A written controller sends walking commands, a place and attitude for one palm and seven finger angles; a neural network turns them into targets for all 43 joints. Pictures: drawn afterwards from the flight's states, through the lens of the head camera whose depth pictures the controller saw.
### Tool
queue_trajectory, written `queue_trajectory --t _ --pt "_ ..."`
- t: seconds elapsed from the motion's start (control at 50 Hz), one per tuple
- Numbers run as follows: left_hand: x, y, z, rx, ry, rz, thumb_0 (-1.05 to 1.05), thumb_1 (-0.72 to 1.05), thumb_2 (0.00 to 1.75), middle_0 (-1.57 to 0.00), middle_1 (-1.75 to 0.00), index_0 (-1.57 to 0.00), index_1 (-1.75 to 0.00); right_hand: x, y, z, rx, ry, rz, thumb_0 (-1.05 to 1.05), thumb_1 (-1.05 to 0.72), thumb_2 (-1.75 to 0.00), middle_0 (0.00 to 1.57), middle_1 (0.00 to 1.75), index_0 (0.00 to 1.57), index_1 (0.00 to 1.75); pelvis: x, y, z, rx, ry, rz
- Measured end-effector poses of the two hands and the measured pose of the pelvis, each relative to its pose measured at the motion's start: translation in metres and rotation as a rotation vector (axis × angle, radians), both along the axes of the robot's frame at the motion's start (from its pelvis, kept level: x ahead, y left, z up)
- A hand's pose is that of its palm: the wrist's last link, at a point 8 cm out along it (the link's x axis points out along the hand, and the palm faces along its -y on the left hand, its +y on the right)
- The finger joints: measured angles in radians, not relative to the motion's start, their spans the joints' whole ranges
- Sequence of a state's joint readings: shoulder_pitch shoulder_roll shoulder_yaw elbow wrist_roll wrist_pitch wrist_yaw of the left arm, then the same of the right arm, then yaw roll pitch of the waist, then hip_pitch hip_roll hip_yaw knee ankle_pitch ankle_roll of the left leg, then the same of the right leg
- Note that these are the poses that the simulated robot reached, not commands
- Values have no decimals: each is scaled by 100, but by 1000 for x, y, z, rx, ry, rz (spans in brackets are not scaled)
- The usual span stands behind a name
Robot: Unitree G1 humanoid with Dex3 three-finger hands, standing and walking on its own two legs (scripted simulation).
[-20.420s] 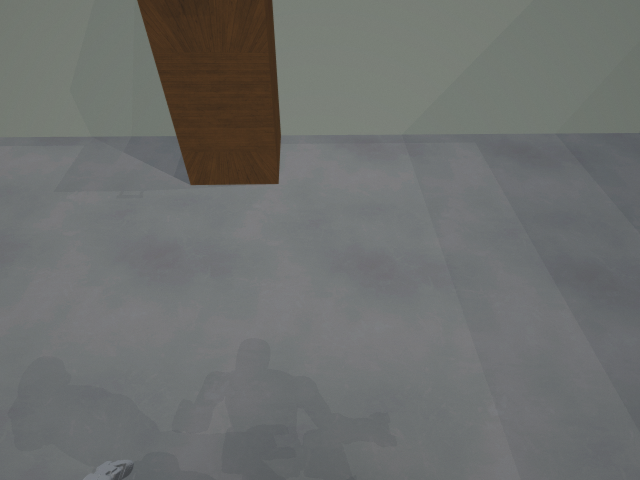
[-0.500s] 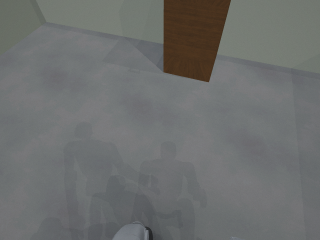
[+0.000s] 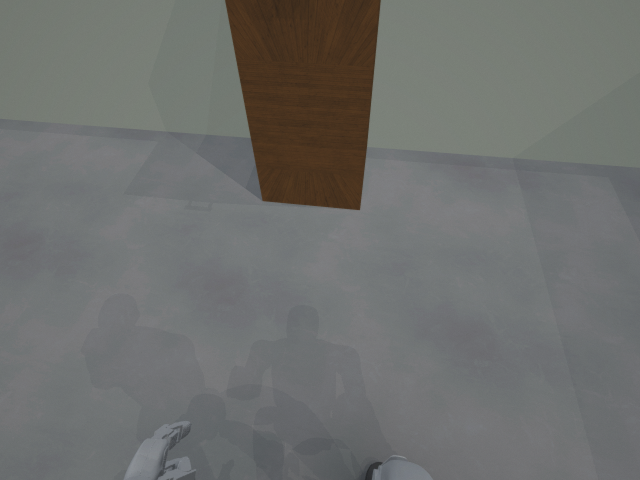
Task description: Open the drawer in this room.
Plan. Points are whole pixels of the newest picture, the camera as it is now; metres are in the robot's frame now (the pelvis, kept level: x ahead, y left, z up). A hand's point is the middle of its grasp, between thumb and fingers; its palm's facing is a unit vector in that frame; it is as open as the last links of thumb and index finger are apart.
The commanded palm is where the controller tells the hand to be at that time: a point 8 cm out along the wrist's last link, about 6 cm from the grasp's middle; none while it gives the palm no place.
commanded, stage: turn or walk to find it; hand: left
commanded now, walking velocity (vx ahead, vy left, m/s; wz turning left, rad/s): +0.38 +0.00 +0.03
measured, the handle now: out of the picture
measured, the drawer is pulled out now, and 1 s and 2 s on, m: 0.00 0.00 0.00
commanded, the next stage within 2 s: stand and wait in 0.50 s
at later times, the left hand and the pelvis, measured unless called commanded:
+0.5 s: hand out of the picture +0.15 +0.20 -0.18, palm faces +0.14 -0.98 -0.15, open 7.3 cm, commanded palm none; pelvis +0.21 +0.03 +0.00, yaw +3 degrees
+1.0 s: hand (228, 303) +0.43 +0.18 -0.15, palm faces +0.05 -0.97 -0.22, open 7.2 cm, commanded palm none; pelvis +0.35 +0.00 +0.00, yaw +3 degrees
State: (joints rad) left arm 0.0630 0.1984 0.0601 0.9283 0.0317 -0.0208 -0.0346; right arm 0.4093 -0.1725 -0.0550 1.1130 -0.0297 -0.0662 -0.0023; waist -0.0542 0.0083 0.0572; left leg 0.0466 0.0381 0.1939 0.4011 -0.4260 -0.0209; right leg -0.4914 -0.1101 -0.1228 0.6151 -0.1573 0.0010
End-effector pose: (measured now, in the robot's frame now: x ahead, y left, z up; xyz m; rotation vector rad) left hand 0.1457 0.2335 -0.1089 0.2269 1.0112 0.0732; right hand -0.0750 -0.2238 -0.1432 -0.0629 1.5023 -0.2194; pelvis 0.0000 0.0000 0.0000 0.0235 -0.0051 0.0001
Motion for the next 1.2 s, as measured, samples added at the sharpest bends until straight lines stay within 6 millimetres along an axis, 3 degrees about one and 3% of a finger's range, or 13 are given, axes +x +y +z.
queue_trajectory --t 0.06,0.12,0.16,0.32,0.44,0.5,0.56,0.7,0.8,0.88,1.02,1.1,1.2 --pt "25 -16 -11 5 -14 -2 0 91 90 -19 -30 -20 -30 14 -8 -11 32 75 -8 1 -91 -90 20 30 20 30 29 -16 -11 -3 -11 3" --pt "18 -27 -15 -13 55 35 0 91 90 -19 -30 -20 -30 52 -18 -10 33 59 11 1 -91 -90 20 30 20 30 50 -21 -5 -13 -32 12" --pt "5 -30 -15 -21 123 70 0 91 90 -20 -30 -20 -30 88 -23 -6 26 12 34 1 -91 -90 20 30 20 30 64 -22 1 -17 -34 12" --pt "-22 -5 -13 -4 309 187 -1 94 90 -20 -30 -20 -30 242 -23 16 -4 -213 130 1 -91 -90 20 30 20 30 127 -15 15 -36 -15 36" --pt "-19 9 -33 -72 392 266 0 92 90 -20 -30 -20 -30 346 4 25 -37 -321 234 1 -91 -90 20 30 20 30 180 13 6 -65 -11 60" --pt "-4 19 -45 -98 442 267 0 92 90 -20 -30 -20 -30 384 21 24 -56 -376 248 1 -91 -90 20 30 20 30 206 29 -2 -52 -16 50" --pt "30 27 -41 -100 445 230 1 91 90 -20 -30 -20 -30 395 34 28 -57 -381 217 1 -91 -90 20 30 20 30 228 38 4 -50 -19 33" --pt "150 39 -22 -72 280 178 1 91 90 -19 -30 -20 -30 382 33 31 -72 -227 144 -1 -95 -90 20 30 21 30 276 42 19 -35 -9 36" --pt "222 29 -16 -48 192 147 0 91 90 -19 -30 -20 -30 369 35 19 -18 -88 108 0 -93 -90 20 30 20 30 308 31 16 -16 -8 40" --pt "263 11 -19 -19 162 110 0 91 90 -19 -30 -20 -30 372 31 -3 35 -27 64 1 -92 -90 20 30 20 30 336 15 4 10 -17 31" --pt "278 -6 -11 0 154 140 -1 94 90 -20 -30 -20 -30 410 23 -11 69 -32 75 1 -91 -90 20 30 20 30 353 2 6 -13 -30 57" --pt "271 -3 -11 -2 175 163 -2 94 90 -20 -30 -20 -30 436 20 -5 51 -80 112 1 -92 -90 20 30 20 30 355 2 10 -20 -28 60" --pt "255 6 -24 -31 220 195 -1 94 90 -20 -30 -20 -30 446 16 0 -2 -116 130 2 -93 -90 20 30 20 30 359 10 6 -43 -35 56"
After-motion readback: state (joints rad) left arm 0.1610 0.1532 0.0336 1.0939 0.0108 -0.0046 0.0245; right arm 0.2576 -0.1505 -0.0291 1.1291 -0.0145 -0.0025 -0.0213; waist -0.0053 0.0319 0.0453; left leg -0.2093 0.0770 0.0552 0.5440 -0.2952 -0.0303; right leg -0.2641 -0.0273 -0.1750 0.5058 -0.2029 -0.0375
